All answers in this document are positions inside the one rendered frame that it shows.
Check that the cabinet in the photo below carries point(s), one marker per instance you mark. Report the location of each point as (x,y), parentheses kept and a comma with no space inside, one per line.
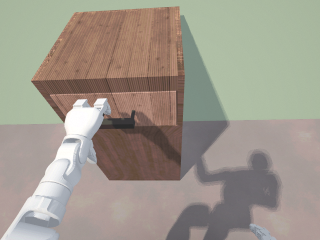
(126,50)

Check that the drawer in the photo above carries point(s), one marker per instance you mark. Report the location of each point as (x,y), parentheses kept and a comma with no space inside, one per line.
(151,107)

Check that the left robot upper arm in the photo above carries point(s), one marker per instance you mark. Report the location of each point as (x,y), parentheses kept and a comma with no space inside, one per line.
(26,231)

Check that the robot right hand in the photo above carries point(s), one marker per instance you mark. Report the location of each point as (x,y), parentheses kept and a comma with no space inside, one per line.
(261,233)

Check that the handle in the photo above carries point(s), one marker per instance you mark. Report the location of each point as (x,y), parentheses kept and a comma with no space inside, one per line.
(119,123)

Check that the robot left hand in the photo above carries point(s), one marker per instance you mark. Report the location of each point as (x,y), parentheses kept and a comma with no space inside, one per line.
(85,120)

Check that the left robot forearm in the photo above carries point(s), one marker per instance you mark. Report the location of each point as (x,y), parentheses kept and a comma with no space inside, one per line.
(46,207)

